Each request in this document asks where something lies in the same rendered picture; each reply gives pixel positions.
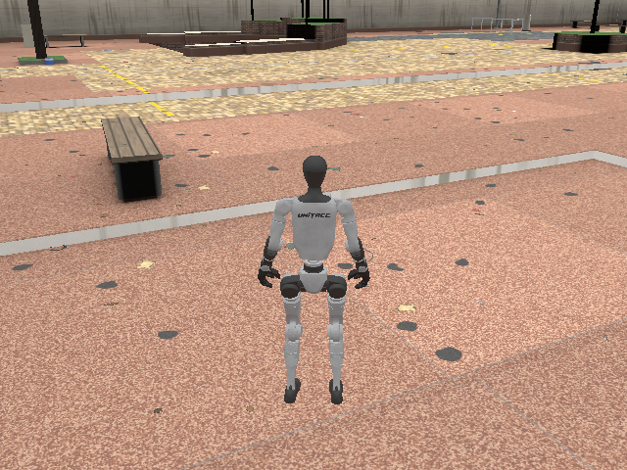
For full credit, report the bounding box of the robot head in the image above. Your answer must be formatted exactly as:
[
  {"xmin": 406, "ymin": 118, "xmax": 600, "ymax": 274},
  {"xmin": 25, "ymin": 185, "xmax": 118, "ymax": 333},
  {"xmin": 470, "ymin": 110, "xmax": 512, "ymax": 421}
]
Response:
[{"xmin": 298, "ymin": 156, "xmax": 331, "ymax": 203}]

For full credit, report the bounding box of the robot right forearm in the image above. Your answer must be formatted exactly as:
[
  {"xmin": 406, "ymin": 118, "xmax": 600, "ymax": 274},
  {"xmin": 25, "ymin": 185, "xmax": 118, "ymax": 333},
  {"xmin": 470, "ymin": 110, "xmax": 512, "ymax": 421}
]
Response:
[{"xmin": 350, "ymin": 237, "xmax": 368, "ymax": 272}]

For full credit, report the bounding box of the right robot upper arm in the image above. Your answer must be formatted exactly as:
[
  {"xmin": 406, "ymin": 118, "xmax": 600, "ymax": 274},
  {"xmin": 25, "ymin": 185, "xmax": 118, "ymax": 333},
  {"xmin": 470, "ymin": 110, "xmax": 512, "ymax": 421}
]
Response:
[{"xmin": 335, "ymin": 198, "xmax": 361, "ymax": 253}]

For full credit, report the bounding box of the right robot foot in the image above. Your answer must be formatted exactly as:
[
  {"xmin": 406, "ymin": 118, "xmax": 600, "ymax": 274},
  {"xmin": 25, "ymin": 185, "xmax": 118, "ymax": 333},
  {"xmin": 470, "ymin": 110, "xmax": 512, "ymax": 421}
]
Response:
[{"xmin": 329, "ymin": 379, "xmax": 343, "ymax": 404}]

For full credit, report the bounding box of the right robot hand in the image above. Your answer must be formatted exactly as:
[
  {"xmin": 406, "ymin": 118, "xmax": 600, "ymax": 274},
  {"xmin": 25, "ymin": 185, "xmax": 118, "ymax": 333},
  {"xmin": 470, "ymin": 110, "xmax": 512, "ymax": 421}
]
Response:
[{"xmin": 348, "ymin": 269, "xmax": 370, "ymax": 289}]

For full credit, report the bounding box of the left robot upper arm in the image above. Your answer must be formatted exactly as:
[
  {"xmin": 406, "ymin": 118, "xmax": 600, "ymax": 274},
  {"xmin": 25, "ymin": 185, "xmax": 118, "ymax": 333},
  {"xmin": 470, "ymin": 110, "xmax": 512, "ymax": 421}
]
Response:
[{"xmin": 267, "ymin": 198, "xmax": 294, "ymax": 251}]

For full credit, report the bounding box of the robot left forearm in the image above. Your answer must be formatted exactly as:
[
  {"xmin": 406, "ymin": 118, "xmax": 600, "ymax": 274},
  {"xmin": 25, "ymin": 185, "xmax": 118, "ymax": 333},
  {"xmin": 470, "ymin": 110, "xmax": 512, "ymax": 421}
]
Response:
[{"xmin": 260, "ymin": 236, "xmax": 278, "ymax": 271}]

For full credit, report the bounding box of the left robot hand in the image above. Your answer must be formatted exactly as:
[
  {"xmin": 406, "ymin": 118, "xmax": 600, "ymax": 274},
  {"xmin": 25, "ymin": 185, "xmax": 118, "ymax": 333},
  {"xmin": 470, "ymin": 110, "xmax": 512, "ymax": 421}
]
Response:
[{"xmin": 258, "ymin": 268, "xmax": 280, "ymax": 288}]

